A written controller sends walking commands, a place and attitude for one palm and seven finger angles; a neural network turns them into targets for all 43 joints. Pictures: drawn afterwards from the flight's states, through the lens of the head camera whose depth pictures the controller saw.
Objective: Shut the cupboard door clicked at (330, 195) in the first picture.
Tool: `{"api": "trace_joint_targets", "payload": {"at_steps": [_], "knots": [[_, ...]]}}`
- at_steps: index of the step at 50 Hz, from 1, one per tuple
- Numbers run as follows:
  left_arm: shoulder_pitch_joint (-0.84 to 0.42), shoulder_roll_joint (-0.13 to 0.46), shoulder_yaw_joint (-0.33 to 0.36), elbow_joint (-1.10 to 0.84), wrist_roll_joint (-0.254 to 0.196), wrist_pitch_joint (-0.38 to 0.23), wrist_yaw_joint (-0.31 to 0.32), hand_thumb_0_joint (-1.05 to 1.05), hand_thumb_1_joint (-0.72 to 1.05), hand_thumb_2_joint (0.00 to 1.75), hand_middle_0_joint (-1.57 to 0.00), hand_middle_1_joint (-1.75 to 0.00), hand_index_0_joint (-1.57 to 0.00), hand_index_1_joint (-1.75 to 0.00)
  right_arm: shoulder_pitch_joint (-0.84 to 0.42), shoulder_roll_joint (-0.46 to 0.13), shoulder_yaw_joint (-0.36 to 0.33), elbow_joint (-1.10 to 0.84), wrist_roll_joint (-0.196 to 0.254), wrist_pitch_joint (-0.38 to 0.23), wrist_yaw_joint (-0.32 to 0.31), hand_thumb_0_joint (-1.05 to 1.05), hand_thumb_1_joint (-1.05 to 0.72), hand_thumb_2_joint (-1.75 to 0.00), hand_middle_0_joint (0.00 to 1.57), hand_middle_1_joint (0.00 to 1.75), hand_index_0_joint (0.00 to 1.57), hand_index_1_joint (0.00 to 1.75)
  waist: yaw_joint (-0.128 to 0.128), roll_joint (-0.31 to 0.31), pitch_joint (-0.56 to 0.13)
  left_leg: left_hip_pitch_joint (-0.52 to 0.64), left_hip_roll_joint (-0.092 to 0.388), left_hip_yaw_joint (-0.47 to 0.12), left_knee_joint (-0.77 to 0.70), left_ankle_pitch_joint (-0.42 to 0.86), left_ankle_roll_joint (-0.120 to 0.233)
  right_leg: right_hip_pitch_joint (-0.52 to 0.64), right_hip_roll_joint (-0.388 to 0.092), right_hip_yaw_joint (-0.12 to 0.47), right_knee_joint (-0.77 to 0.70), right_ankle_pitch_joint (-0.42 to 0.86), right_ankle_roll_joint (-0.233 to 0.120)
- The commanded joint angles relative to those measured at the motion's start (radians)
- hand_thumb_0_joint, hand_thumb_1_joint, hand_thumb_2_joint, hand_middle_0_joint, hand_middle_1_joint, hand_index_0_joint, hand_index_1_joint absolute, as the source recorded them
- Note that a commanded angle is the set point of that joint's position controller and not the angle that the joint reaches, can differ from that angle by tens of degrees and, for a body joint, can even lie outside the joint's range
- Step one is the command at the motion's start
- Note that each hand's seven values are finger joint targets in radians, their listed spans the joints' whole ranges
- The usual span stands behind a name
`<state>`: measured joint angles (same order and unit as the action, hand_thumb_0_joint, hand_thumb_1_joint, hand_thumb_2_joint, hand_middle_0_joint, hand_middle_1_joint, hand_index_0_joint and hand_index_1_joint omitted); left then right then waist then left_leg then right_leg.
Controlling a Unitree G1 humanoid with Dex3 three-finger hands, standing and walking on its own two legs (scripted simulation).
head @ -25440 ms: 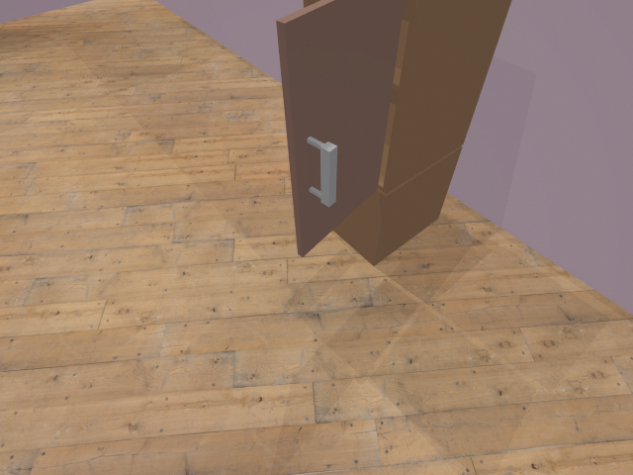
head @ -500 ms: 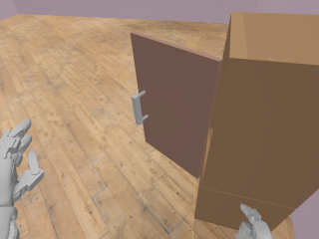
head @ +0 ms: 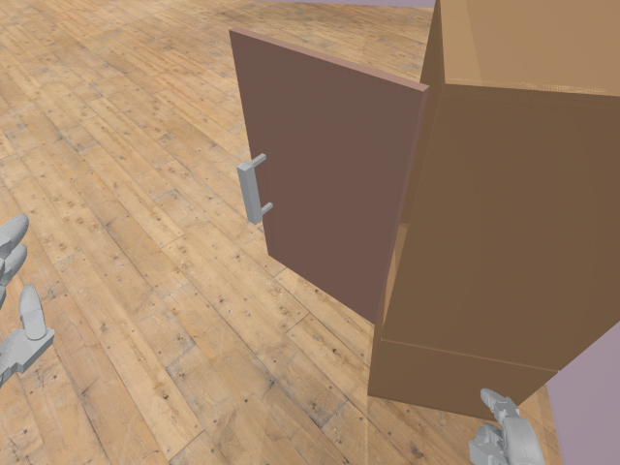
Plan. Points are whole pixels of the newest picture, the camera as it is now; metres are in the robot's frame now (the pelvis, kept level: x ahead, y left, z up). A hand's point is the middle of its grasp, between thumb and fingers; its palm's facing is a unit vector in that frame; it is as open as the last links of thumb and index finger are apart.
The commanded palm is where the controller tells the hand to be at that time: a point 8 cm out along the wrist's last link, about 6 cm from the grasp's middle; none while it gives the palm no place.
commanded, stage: step back with the hand held close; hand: left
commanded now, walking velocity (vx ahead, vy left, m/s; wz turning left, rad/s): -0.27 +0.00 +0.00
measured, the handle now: (257, 189) +0.65 +0.16 -0.06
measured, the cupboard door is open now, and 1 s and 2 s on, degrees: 63 63 63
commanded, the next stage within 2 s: stop stepping back and stand still in 1.16 s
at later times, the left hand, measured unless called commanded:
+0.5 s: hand out of the picture +0.10 +0.29 +0.16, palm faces +0.49 -0.73 -0.47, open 7.4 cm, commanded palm +0.03 +0.32 +0.18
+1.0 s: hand out of the picture -0.03 +0.30 +0.17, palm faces +0.53 -0.69 -0.49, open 7.4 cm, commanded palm -0.09 +0.33 +0.18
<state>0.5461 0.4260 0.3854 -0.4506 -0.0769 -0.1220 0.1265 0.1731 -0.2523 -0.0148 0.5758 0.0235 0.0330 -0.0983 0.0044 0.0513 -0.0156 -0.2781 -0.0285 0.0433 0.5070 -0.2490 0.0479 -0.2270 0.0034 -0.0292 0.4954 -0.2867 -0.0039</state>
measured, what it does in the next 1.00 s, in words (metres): walks backwards: right foot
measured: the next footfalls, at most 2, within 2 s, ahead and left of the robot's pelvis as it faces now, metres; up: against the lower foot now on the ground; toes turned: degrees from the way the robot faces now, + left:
right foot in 0.96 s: -0.20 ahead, -0.12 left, +0.00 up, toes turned +8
left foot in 1.12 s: -0.05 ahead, +0.11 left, +0.00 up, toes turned +10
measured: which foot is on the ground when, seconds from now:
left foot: down 0.00-1.00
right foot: down 0.00-0.78, up 0.80-0.94, down 0.96-1.00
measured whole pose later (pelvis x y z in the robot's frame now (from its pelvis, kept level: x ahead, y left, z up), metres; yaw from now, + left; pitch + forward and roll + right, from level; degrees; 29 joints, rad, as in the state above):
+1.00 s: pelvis -0.20 +0.01 -0.03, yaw +7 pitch +2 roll -5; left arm 0.56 0.49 0.53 -0.58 -0.07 -0.28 0.16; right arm 0.18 -0.19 -0.02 0.63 0.00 -0.09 -0.07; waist -0.01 0.04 0.00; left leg -0.65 0.08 0.12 0.54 -0.03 0.05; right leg -0.24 0.09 -0.03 0.63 -0.47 -0.01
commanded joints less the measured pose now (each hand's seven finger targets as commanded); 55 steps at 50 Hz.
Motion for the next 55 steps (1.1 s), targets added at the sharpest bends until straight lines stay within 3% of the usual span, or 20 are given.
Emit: {"api": "trace_joint_targets", "payload": {"at_steps": [1, 6, 13, 16, 23, 26, 31, 34, 36, 39, 40, 43, 46, 48, 49, 50, 51, 52, 54, 55], "knots": [[0.006, 0.21, 0.177, -0.204, -0.01, -0.066, 0.029, 0.0, 0.9, 0.9, -0.2, -0.3, -0.2, -0.3, -0.09, -0.107, -0.037, -0.182, 0.003, -0.028, -0.01, 0.0, -0.9, -0.9, 0.2, 0.3, 0.2, 0.3, -0.001, -0.024, -0.2, 0.024, 0.138, -0.112, -0.037, 0.479, -0.009, 0.117, -0.075, 0.072, 0.028, 0.504, 0.0], [0.027, 0.196, 0.172, -0.194, -0.01, -0.074, 0.028, 0.0, 0.9, 0.9, -0.2, -0.3, -0.2, -0.3, -0.092, -0.116, -0.035, -0.192, 0.002, -0.026, -0.007, 0.0, -0.9, -0.9, 0.2, 0.3, 0.2, 0.3, -0.001, 0.004, -0.154, -0.108, 0.158, -0.147, -0.104, 0.247, 0.005, 0.122, -0.051, 0.074, 0.03, 0.316, 0.007], [-0.067, 0.213, 0.203, -0.227, 0.031, -0.119, 0.031, 0.0, 0.9, 0.9, -0.2, -0.3, -0.2, -0.3, -0.101, -0.142, -0.033, -0.2, -0.01, -0.064, -0.015, 0.0, -0.9, -0.9, 0.2, 0.3, 0.2, 0.3, 0.001, 0.11, -0.051, -0.504, 0.211, -0.25, -0.288, -0.409, 0.07, 0.293, 0.02, 0.056, 0.141, 0.117, 0.028], [-0.098, 0.183, 0.184, -0.243, 0.046, -0.133, 0.031, 0.0, 0.9, 0.9, -0.2, -0.3, -0.2, -0.3, -0.078, -0.14, -0.036, -0.193, -0.015, -0.083, -0.013, 0.0, -0.9, -0.9, 0.2, 0.3, 0.2, 0.3, -0.001, 0.121, -0.057, -0.568, 0.233, -0.262, -0.295, -0.483, 0.081, 0.334, 0.037, 0.046, 0.201, 0.102, 0.031], [-0.081, 0.2, 0.214, -0.271, 0.05, -0.164, 0.033, 0.0, 0.9, 0.9, -0.2, -0.3, -0.2, -0.3, -0.058, -0.141, -0.044, -0.172, -0.02, -0.126, 0.0, 0.0, -0.9, -0.9, 0.2, 0.3, 0.2, 0.3, -0.006, 0.062, -0.106, -0.493, 0.181, -0.227, -0.191, -0.474, 0.06, 0.255, 0.024, 0.11, 0.153, 0.059, 0.007], [-0.103, 0.177, 0.193, -0.273, 0.051, -0.174, 0.037, 0.0, 0.9, 0.9, -0.2, -0.3, -0.2, -0.3, -0.055, -0.127, -0.043, -0.161, -0.023, -0.134, 0.004, 0.0, -0.9, -0.9, 0.2, 0.3, 0.2, 0.3, -0.013, 0.021, -0.071, -0.455, 0.145, -0.184, -0.096, -0.45, 0.039, 0.123, -0.026, 0.192, 0.077, -0.031, -0.02], [-0.103, 0.193, 0.18, -0.255, 0.038, -0.179, 0.054, 0.0, 0.9, 0.9, -0.2, -0.3, -0.2, -0.3, -0.039, -0.094, -0.038, -0.131, -0.029, -0.132, 0.011, 0.0, -0.9, -0.9, 0.2, 0.3, 0.2, 0.3, -0.025, -0.104, -0.056, -0.206, 0.087, -0.128, 0.071, -0.265, -0.016, -0.187, -0.14, 0.296, -0.104, -0.149, -0.071], [-0.089, 0.201, 0.184, -0.246, 0.035, -0.183, 0.067, 0.0, 0.9, 0.9, -0.2, -0.3, -0.2, -0.3, -0.032, -0.092, -0.04, -0.121, -0.026, -0.127, 0.008, 0.0, -0.9, -0.9, 0.2, 0.3, 0.2, 0.3, -0.031, -0.092, -0.063, -0.158, 0.088, -0.135, 0.052, -0.265, -0.014, -0.241, -0.127, 0.25, -0.117, -0.197, -0.061], [-0.091, 0.206, 0.191, -0.258, 0.037, -0.19, 0.068, 0.0, 0.9, 0.9, -0.2, -0.3, -0.2, -0.3, -0.042, -0.098, -0.039, -0.132, -0.021, -0.128, 0.004, 0.0, -0.9, -0.9, 0.2, 0.3, 0.2, 0.3, -0.031, -0.038, -0.057, -0.219, 0.118, -0.173, -0.028, -0.353, 0.005, -0.203, -0.071, 0.187, -0.061, -0.228, -0.034], [-0.064, 0.204, 0.232, -0.261, 0.046, -0.195, 0.065, 0.0, 0.9, 0.9, -0.2, -0.3, -0.2, -0.3, -0.079, -0.111, -0.045, -0.144, -0.021, -0.141, -0.007, 0.0, -0.9, -0.9, 0.2, 0.3, 0.2, 0.3, -0.005, 0.189, -0.087, -0.536, 0.283, -0.335, -0.322, -0.567, 0.069, 0.143, 0.073, 0.037, 0.316, -0.065, 0.009], [-0.069, 0.215, 0.239, -0.286, 0.035, -0.192, 0.057, 0.0, 0.9, 0.9, -0.2, -0.3, -0.2, -0.3, -0.081, -0.1, -0.051, -0.143, -0.028, -0.142, -0.005, 0.0, -0.9, -0.9, 0.2, 0.3, 0.2, 0.3, 0.006, 0.196, -0.121, -0.532, 0.314, -0.346, -0.348, -0.503, 0.066, 0.175, 0.089, 0.01, 0.393, -0.071, 0.011], [-0.038, 0.27, 0.296, -0.347, 0.018, -0.203, 0.048, 0.0, 0.9, 0.9, -0.2, -0.3, -0.2, -0.3, -0.079, -0.095, -0.066, -0.145, -0.025, -0.166, 0.006, 0.0, -0.9, -0.9, 0.2, 0.3, 0.2, 0.3, 0.005, 0.123, -0.202, -0.359, 0.309, -0.268, -0.286, -0.371, 0.041, 0.116, 0.089, 0.017, 0.336, -0.153, -0.001], [0.077, 0.225, 0.267, -0.297, -0.014, -0.196, 0.044, 0.0, 0.9, 0.9, -0.2, -0.3, -0.2, -0.3, -0.089, -0.085, -0.057, -0.126, -0.02, -0.185, 0.019, 0.0, -0.9, -0.9, 0.2, 0.3, 0.2, 0.3, 0.005, 0.172, -0.205, -0.189, 0.284, -0.163, -0.257, -0.29, -0.024, 0.04, 0.064, -0.013, 0.11, -0.218, -0.028], [0.047, 0.239, 0.268, -0.295, -0.014, -0.208, 0.045, 0.0, 0.9, 0.9, -0.2, -0.3, -0.2, -0.3, -0.07, -0.079, -0.057, -0.097, -0.027, -0.183, 0.024, 0.0, -0.9, -0.9, 0.2, 0.3, 0.2, 0.3, -0.014, 0.1, -0.202, -0.06, 0.245, -0.098, -0.116, -0.2, -0.07, -0.065, -0.038, 0.149, -0.078, -0.183, -0.068], [-0.01, 0.227, 0.238, -0.303, -0.013, -0.222, 0.047, 0.0, 0.9, 0.9, -0.2, -0.3, -0.2, -0.3, -0.065, -0.065, -0.05, -0.085, -0.025, -0.182, 0.022, 0.0, -0.9, -0.9, 0.2, 0.3, 0.2, 0.3, -0.02, -0.011, -0.171, 0.031, 0.198, -0.04, 0.009, -0.107, -0.096, -0.193, -0.116, 0.275, -0.163, -0.141, -0.099], [-0.059, 0.236, 0.222, -0.281, 0.001, -0.233, 0.058, 0.0, 0.9, 0.9, -0.2, -0.3, -0.2, -0.3, -0.044, -0.056, -0.043, -0.062, -0.028, -0.18, 0.015, 0.0, -0.9, -0.9, 0.2, 0.3, 0.2, 0.3, -0.031, -0.13, -0.166, 0.142, 0.156, 0.014, 0.142, 0.005, -0.111, -0.296, -0.224, 0.366, -0.22, 0.053, -0.12], [-0.121, 0.199, 0.14, -0.28, 0.015, -0.217, 0.059, 0.0, 0.9, 0.9, -0.2, -0.3, -0.2, -0.3, -0.066, -0.063, -0.054, -0.053, -0.009, -0.181, 0.013, 0.0, -0.9, -0.9, 0.2, 0.3, 0.2, 0.3, -0.031, -0.246, -0.169, 0.159, 0.103, -0.002, 0.208, 0.004, -0.091, -0.305, -0.239, 0.36, -0.188, 0.222, -0.096], [-0.149, 0.234, 0.156, -0.286, 0.026, -0.201, 0.062, 0.0, 0.9, 0.9, -0.2, -0.3, -0.2, -0.3, -0.083, -0.072, -0.054, -0.069, -0.008, -0.181, 0.004, 0.0, -0.9, -0.9, 0.2, 0.3, 0.2, 0.3, -0.03, -0.269, -0.157, 0.158, 0.107, -0.004, 0.218, 0.028, -0.076, -0.3, -0.231, 0.336, -0.153, 0.343, -0.071], [-0.215, 0.23, 0.133, -0.271, 0.032, -0.169, 0.063, 0.0, 0.9, 0.9, -0.2, -0.3, -0.2, -0.3, -0.078, -0.064, -0.04, -0.068, -0.025, -0.17, -0.016, 0.0, -0.9, -0.9, 0.2, 0.3, 0.2, 0.3, -0.045, -0.167, -0.117, 0.151, 0.116, 0.003, 0.135, 0.194, -0.071, -0.289, -0.184, 0.275, -0.084, 0.45, -0.051], [-0.258, 0.217, 0.115, -0.247, 0.036, -0.161, 0.058, 0.0, 0.9, 0.9, -0.2, -0.3, -0.2, -0.3, -0.084, -0.069, -0.032, -0.06, -0.03, -0.162, -0.022, 0.0, -0.9, -0.9, 0.2, 0.3, 0.2, 0.3, -0.043, -0.089, -0.068, 0.145, 0.127, -0.007, 0.058, 0.272, -0.066, -0.3, -0.116, 0.217, -0.057, 0.412, -0.019]]}}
